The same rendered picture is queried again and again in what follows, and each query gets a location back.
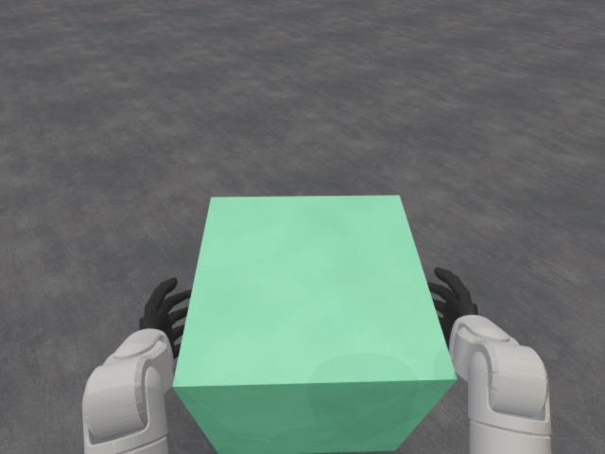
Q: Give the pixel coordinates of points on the right robot forearm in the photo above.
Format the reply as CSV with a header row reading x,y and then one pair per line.
x,y
508,395

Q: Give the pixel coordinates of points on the right robot hand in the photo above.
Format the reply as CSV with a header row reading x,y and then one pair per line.
x,y
458,302

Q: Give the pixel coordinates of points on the carton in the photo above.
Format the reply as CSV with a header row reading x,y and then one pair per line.
x,y
310,327

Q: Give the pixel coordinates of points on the left robot hand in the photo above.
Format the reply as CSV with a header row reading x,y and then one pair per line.
x,y
156,312

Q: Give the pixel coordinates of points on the left robot forearm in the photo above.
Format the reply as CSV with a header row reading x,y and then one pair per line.
x,y
123,404

